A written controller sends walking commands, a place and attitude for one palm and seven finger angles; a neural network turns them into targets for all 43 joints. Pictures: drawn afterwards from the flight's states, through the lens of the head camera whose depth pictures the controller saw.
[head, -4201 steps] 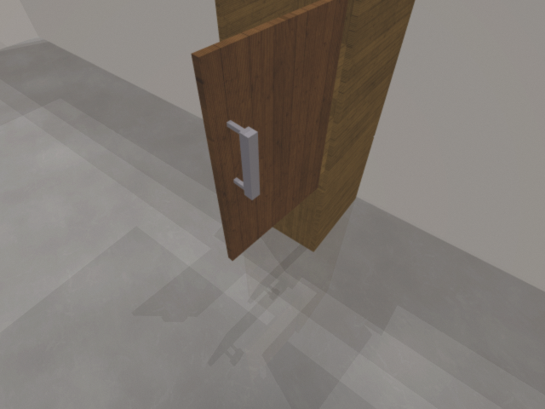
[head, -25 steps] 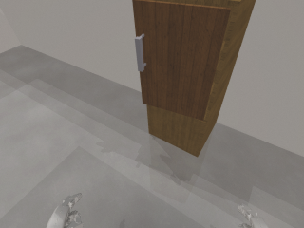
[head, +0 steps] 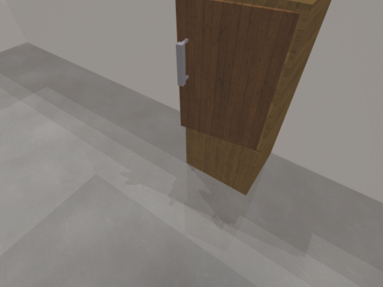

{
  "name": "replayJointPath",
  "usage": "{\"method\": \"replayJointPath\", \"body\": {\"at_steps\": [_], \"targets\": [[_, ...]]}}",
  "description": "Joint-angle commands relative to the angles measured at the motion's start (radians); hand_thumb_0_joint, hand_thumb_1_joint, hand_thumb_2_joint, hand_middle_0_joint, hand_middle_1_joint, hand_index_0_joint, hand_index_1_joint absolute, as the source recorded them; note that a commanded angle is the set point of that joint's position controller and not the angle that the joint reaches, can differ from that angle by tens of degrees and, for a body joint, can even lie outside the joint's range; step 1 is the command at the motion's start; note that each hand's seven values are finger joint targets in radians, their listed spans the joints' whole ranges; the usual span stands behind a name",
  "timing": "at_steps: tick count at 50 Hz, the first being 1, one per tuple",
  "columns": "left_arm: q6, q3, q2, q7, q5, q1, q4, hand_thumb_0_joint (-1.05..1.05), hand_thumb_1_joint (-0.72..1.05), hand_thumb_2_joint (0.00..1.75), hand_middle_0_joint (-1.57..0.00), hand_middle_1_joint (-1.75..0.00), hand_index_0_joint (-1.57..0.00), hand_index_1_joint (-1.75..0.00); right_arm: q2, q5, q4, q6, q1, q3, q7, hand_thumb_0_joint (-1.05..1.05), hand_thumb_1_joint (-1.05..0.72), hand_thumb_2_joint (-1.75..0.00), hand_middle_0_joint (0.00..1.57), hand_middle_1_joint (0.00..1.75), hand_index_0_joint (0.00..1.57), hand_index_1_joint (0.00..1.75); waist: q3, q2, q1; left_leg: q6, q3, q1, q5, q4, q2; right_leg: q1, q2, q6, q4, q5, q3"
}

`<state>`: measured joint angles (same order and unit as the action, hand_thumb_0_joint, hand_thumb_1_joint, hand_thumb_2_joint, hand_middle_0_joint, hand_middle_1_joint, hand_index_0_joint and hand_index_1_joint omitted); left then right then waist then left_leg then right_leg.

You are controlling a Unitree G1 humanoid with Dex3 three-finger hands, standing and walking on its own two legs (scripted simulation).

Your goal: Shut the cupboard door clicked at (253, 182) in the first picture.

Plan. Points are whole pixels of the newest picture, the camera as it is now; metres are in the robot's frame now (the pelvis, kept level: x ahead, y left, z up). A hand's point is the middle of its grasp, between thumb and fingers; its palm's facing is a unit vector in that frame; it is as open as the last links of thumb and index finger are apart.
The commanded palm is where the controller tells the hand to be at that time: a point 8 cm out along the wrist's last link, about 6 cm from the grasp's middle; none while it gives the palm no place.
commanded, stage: let the arm hang, fingers relaxed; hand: left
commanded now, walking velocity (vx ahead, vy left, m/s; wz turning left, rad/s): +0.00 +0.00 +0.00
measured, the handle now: (183, 62) +0.88 +0.08 +0.03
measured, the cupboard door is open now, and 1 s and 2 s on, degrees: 8 8 8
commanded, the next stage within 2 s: look to check the result in 0.40 s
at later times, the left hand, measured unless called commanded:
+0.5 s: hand out of the picture -0.01 +0.14 -0.18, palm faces +0.03 -0.99 -0.15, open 7.4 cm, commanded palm none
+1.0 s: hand out of the picture +0.00 +0.14 -0.18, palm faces +0.03 -0.99 -0.16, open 7.4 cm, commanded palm none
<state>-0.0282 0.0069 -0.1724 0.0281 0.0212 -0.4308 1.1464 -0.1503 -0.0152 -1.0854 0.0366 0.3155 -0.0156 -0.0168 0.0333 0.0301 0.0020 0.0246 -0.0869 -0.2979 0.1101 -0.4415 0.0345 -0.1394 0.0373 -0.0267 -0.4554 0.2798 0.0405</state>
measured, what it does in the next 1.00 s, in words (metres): stands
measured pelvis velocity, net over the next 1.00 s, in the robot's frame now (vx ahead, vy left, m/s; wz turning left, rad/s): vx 0.03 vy -0.02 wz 0.00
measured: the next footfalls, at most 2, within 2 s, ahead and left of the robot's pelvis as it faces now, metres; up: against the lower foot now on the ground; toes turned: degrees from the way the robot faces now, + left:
right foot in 1.82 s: +0.09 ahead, -0.16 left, +0.00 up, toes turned +20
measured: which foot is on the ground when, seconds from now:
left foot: down 0.00-1.00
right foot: down 0.00-1.00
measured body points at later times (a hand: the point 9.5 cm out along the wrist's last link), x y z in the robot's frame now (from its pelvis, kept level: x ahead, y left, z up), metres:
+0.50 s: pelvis +0.01 -0.01 +0.00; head +0.01 -0.01 +0.45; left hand -0.01 +0.19 -0.16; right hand -0.02 -0.22 -0.16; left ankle +0.08 +0.10 -0.74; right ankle -0.02 -0.14 -0.74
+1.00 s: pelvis +0.03 -0.02 +0.00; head +0.05 -0.01 +0.45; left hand +0.00 +0.19 -0.16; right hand +0.03 -0.24 -0.16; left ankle +0.08 +0.10 -0.74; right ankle -0.02 -0.14 -0.74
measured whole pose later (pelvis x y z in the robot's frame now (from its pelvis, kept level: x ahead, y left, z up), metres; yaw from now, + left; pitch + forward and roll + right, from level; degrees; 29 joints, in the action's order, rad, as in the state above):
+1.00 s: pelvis +0.03 -0.02 +0.00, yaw +0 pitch -2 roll +0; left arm -0.01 0.01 -0.12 0.04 0.02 -0.33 1.14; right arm -0.14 -0.02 -1.12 0.01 0.28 -0.02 -0.03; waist 0.05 -0.01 0.00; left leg 0.00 -0.09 -0.25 0.15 -0.43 0.04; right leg -0.07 0.03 -0.01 -0.41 0.31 0.04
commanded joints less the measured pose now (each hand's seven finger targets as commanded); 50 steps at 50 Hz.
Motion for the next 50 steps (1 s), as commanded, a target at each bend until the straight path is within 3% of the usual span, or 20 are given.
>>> {"method": "replayJointPath", "body": {"at_steps": [1, 8, 16, 21, 30, 36, 41, 50], "targets": [[0.021, 0.015, -0.069, 0.006, -0.003, -0.048, -0.02, 0.0, 0.9, 0.9, -0.2, -0.3, -0.2, -0.3, -0.103, 0.0, 0.011, -0.013, 0.063, -0.02, -0.01, 0.0, -0.9, -0.9, 0.2, 0.3, 0.2, 0.3, 0.097, -0.043, 0.013, 0.0, 0.129, 0.078, 0.255, 0.14, 0.075, -0.215, 0.038, 0.059, 0.142, 0.155, -0.068], [0.023, 0.019, -0.047, 0.01, -0.002, -0.045, -0.017, 0.0, 0.9, 0.9, -0.2, -0.3, -0.2, -0.3, -0.076, -0.001, 0.0, -0.017, 0.066, -0.02, -0.013, 0.0, -0.9, -0.9, 0.2, 0.3, 0.2, 0.3, 0.112, -0.018, 0.008, -0.004, 0.12, 0.062, 0.247, 0.151, 0.07, -0.203, 0.035, 0.054, 0.134, 0.119, -0.068], [0.03, 0.025, -0.039, 0.011, -0.005, -0.016, -0.026, 0.0, 0.9, 0.9, -0.2, -0.3, -0.2, -0.3, -0.054, -0.003, -0.008, -0.024, 0.08, -0.017, -0.014, 0.0, -0.9, -0.9, 0.2, 0.3, 0.2, 0.3, 0.082, -0.021, 0.012, -0.009, 0.096, 0.09, 0.145, 0.109, 0.061, -0.177, 0.048, 0.061, 0.144, 0.07, -0.071], [0.028, 0.025, -0.036, 0.01, -0.006, -0.004, -0.026, 0.0, 0.9, 0.9, -0.2, -0.3, -0.2, -0.3, -0.053, -0.002, -0.01, -0.024, 0.081, -0.014, -0.017, 0.0, -0.9, -0.9, 0.2, 0.3, 0.2, 0.3, 0.103, -0.004, 0.011, -0.01, 0.102, 0.076, 0.148, 0.113, 0.063, -0.167, 0.044, 0.061, 0.14, 0.052, -0.065], [0.031, 0.026, -0.036, 0.01, -0.008, -0.007, -0.021, 0.0, 0.9, 0.9, -0.2, -0.3, -0.2, -0.3, -0.059, 0.0, -0.008, -0.027, 0.076, -0.015, -0.02, 0.0, -0.9, -0.9, 0.2, 0.3, 0.2, 0.3, 0.056, -0.019, 0.011, -0.006, 0.093, 0.118, 0.075, 0.088, 0.069, -0.133, 0.048, 0.062, 0.141, 0.001, -0.066], [0.033, 0.024, -0.032, 0.013, -0.009, -0.007, -0.014, 0.0, 0.9, 0.9, -0.2, -0.3, -0.2, -0.3, -0.061, 0.002, -0.015, -0.03, 0.065, -0.012, -0.021, 0.0, -0.9, -0.9, 0.2, 0.3, 0.2, 0.3, 0.054, -0.033, 0.01, -0.001, 0.093, 0.134, 0.005, 0.077, 0.075, -0.112, 0.05, 0.059, 0.14, -0.047, -0.063], [0.031, 0.021, -0.033, 0.013, -0.008, -0.006, -0.009, 0.0, 0.9, 0.9, -0.2, -0.3, -0.2, -0.3, -0.061, 0.002, -0.016, -0.027, 0.052, -0.012, -0.021, 0.0, -0.9, -0.9, 0.2, 0.3, 0.2, 0.3, 0.081, -0.022, 0.011, -0.004, 0.091, 0.134, 0.032, 0.087, 0.074, -0.122, 0.049, 0.057, 0.148, -0.035, -0.063], [0.035, 0.021, -0.043, 0.013, -0.007, 0.0, -0.011, 0.0, 0.9, 0.9, -0.2, -0.3, -0.2, -0.3, -0.076, 0.003, -0.015, -0.034, 0.033, -0.01, -0.022, 0.0, -0.9, -0.9, 0.2, 0.3, 0.2, 0.3, 0.055, -0.027, 0.008, -0.002, 0.086, 0.157, -0.039, 0.076, 0.079, -0.088, 0.056, 0.055, 0.152, -0.094, -0.063]]}}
